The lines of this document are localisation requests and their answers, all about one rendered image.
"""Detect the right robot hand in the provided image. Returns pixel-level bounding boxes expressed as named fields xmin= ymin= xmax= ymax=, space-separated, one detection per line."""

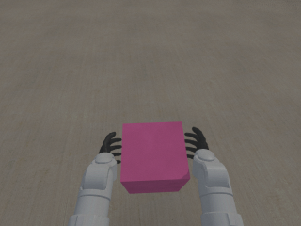
xmin=184 ymin=126 xmax=209 ymax=159

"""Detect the robot right forearm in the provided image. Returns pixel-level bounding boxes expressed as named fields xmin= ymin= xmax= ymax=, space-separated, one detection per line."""
xmin=192 ymin=149 xmax=244 ymax=226

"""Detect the left robot hand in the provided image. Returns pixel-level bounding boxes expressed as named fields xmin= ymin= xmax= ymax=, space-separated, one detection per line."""
xmin=99 ymin=132 xmax=122 ymax=164

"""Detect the carton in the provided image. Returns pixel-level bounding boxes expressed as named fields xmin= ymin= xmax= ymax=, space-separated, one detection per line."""
xmin=120 ymin=121 xmax=191 ymax=194

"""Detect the robot left forearm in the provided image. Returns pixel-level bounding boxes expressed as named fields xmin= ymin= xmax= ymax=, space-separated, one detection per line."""
xmin=67 ymin=152 xmax=117 ymax=226

